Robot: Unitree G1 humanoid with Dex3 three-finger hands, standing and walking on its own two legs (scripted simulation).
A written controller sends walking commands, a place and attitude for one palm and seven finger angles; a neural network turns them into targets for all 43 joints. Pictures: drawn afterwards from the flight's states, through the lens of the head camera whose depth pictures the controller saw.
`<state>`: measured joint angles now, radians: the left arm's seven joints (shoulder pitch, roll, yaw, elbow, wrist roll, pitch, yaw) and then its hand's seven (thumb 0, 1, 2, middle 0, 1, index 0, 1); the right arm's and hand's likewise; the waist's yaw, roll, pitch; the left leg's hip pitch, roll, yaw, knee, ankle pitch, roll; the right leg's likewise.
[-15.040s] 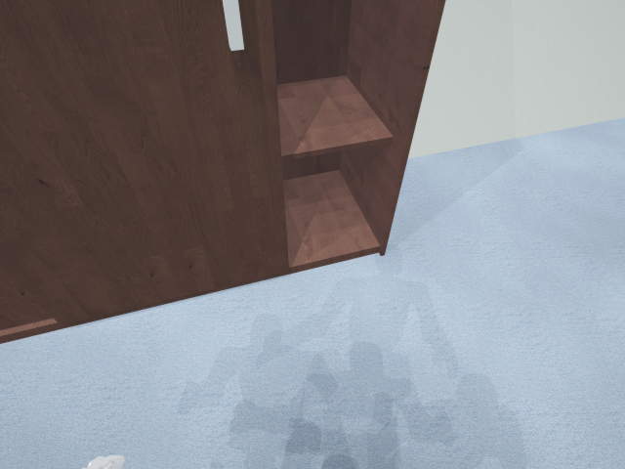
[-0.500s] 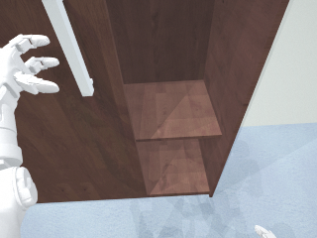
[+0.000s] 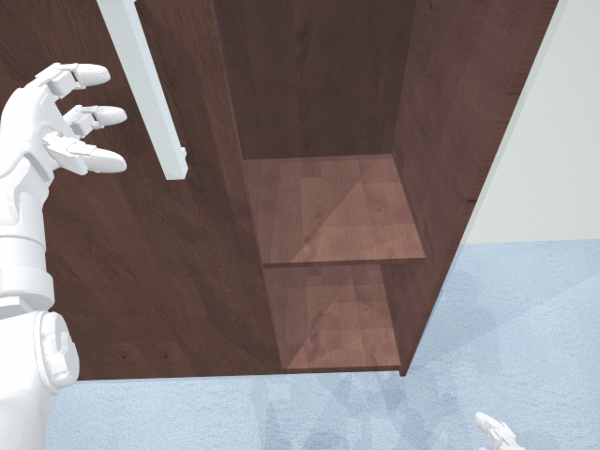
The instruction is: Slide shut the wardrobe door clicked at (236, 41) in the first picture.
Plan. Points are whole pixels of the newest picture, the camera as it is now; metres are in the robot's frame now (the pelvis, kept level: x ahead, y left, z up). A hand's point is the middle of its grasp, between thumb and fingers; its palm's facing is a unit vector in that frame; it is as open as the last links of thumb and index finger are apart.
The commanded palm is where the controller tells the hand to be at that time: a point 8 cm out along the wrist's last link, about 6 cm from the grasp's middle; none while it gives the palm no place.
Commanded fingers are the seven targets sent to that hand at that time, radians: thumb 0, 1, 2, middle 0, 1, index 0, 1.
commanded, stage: move the hooked fingers beside the handle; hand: left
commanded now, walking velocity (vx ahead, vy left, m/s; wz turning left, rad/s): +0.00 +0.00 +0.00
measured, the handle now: (155, 93) +0.49 +0.20 +0.27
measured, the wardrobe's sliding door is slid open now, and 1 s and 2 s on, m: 0.39 0.39 0.39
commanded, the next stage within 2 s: feel for the door with the fingertips in 0.10 s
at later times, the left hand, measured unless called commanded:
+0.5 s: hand (124, 127) +0.41 +0.22 +0.26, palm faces +0.05 -1.00 -0.04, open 14.0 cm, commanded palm +0.39 +0.27 +0.26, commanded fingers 0.00 -0.50 0.30 -0.30 -1.20 -0.30 -1.20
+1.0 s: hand (134, 114) +0.44 +0.21 +0.27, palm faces +0.06 -1.00 -0.03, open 14.0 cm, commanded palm +0.41 +0.27 +0.26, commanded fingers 0.00 -0.50 0.30 -0.30 -1.20 -0.30 -1.20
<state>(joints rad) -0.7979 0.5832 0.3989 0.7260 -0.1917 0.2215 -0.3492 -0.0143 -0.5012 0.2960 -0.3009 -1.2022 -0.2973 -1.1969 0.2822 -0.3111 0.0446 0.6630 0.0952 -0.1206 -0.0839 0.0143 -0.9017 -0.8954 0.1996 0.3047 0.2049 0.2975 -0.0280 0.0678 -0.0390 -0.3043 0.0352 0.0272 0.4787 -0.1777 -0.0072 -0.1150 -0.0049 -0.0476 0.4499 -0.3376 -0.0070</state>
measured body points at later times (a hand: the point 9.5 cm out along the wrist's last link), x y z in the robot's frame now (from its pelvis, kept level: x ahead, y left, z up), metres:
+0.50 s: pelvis +0.00 +0.00 +0.00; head -0.01 -0.03 +0.45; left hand +0.41 +0.27 +0.26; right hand +0.13 -0.26 -0.10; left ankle +0.05 +0.13 -0.74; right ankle -0.06 -0.11 -0.74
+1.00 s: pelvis +0.00 -0.01 +0.00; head +0.00 -0.03 +0.45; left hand +0.43 +0.26 +0.27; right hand +0.12 -0.27 -0.11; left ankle +0.05 +0.13 -0.74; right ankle -0.06 -0.11 -0.74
